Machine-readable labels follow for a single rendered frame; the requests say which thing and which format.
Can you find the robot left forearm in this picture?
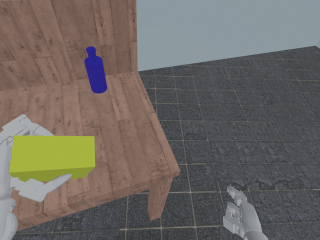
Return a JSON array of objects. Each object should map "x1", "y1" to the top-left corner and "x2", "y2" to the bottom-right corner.
[{"x1": 0, "y1": 197, "x2": 18, "y2": 240}]

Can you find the table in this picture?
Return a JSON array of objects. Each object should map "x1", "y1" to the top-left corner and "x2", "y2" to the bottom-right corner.
[{"x1": 0, "y1": 0, "x2": 181, "y2": 231}]

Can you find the robot right hand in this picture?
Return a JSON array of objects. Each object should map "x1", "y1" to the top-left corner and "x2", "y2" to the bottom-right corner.
[{"x1": 223, "y1": 186, "x2": 262, "y2": 239}]

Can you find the robot right forearm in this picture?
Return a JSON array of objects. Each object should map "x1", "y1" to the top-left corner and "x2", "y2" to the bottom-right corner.
[{"x1": 243, "y1": 230, "x2": 268, "y2": 240}]

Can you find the robot left hand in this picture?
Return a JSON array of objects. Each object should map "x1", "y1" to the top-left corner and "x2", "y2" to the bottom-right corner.
[{"x1": 0, "y1": 114, "x2": 72, "y2": 203}]

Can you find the sponge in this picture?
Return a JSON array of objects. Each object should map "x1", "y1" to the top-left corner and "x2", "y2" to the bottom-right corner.
[{"x1": 9, "y1": 135, "x2": 96, "y2": 182}]

